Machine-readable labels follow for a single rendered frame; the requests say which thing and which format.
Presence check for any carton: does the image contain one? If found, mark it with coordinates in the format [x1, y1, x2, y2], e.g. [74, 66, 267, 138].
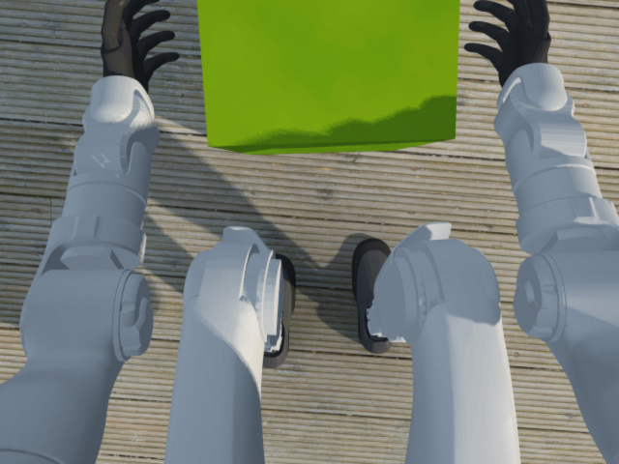
[197, 0, 460, 155]

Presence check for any left robot upper arm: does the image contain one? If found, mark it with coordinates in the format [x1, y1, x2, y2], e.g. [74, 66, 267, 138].
[0, 269, 154, 464]

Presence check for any right robot foot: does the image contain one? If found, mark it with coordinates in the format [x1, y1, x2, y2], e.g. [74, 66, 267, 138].
[352, 239, 393, 354]

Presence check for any robot right hand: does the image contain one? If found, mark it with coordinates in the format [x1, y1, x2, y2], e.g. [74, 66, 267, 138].
[464, 0, 551, 88]

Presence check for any robot left shin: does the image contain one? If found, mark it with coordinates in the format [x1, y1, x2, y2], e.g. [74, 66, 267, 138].
[183, 226, 282, 352]

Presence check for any right robot upper arm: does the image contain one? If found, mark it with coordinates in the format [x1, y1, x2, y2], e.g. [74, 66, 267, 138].
[513, 250, 619, 464]

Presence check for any left robot forearm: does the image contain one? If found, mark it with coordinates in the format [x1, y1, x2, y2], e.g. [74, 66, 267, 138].
[19, 75, 161, 357]

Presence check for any robot left hand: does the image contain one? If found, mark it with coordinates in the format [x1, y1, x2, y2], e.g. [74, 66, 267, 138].
[101, 0, 179, 94]

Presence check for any right robot forearm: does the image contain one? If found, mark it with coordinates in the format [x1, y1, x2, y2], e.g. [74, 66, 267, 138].
[493, 63, 619, 255]

